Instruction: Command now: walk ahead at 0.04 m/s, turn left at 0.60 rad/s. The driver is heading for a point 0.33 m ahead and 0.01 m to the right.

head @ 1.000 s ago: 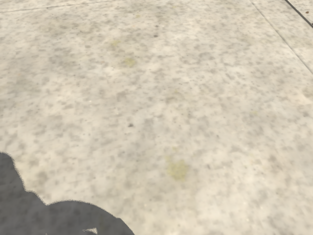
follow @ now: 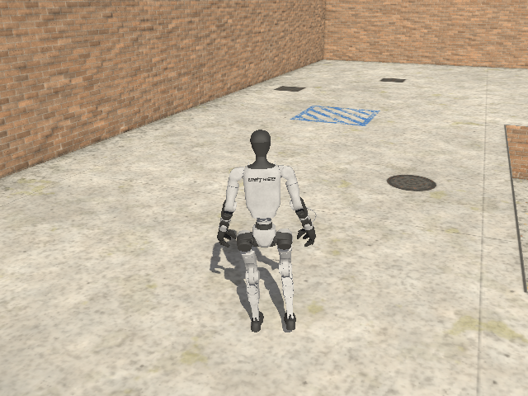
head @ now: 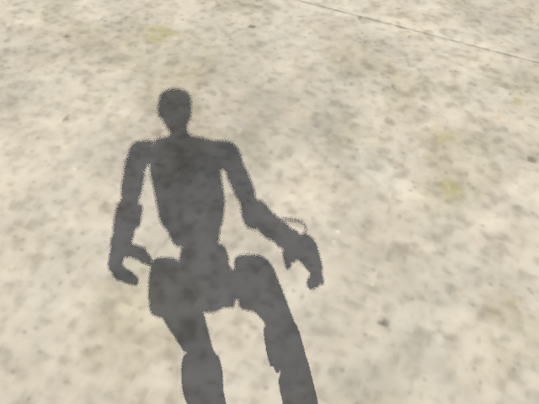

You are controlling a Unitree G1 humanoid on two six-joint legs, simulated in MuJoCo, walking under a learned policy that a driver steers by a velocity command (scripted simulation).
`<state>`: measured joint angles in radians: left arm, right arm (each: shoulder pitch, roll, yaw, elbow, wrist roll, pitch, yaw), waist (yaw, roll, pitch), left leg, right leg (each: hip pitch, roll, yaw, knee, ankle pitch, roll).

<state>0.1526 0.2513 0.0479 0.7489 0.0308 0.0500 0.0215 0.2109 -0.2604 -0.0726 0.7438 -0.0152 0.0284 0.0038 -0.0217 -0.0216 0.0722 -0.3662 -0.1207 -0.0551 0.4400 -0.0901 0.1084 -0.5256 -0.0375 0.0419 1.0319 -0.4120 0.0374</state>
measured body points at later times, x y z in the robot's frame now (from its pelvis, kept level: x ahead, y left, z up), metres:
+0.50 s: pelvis +0.01 -0.04 +0.01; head +0.03 -0.07 +0.46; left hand +0.04 +0.25 -0.08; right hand +0.19 -0.29 -0.12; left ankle -0.05 +0.08 -0.67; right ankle +0.02 -0.14 -0.74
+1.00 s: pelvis +0.11 +0.00 +0.00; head +0.13 +0.01 +0.45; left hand +0.15 +0.28 -0.12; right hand +0.19 -0.24 -0.14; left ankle -0.02 +0.07 -0.73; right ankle +0.22 -0.07 -0.71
